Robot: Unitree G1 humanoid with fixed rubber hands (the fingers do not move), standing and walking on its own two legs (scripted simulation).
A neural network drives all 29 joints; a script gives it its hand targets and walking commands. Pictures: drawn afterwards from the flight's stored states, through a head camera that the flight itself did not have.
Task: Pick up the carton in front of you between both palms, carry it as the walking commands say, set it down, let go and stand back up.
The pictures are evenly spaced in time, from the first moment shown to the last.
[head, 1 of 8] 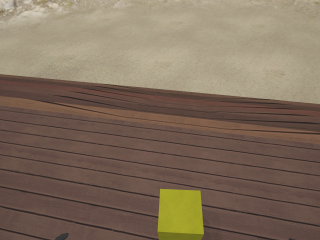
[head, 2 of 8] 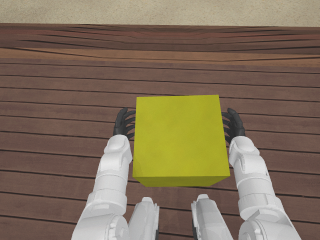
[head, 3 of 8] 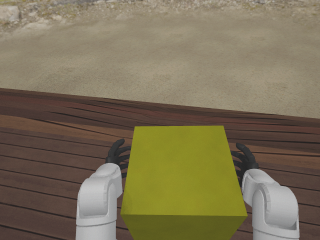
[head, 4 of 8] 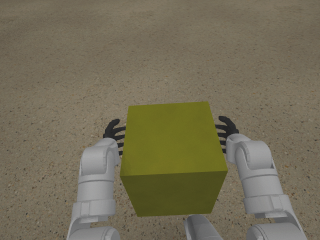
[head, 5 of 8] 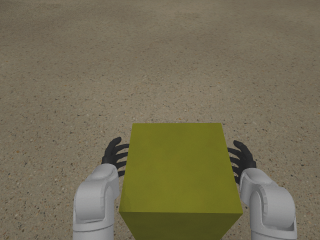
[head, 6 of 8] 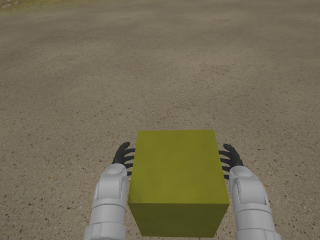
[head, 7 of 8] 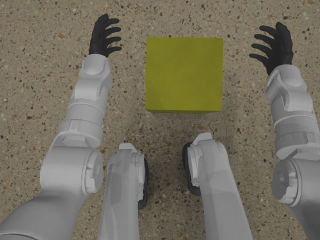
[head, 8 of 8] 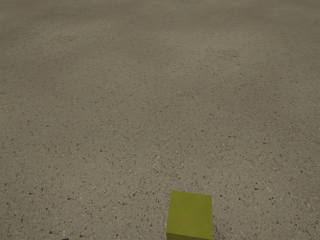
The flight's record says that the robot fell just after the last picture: no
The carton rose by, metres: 0.67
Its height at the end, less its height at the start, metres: -1.17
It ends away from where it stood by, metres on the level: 6.27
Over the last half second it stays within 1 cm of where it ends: yes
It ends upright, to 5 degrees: yes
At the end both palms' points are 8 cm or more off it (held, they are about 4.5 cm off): yes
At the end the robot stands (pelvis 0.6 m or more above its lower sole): yes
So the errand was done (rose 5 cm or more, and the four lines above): yes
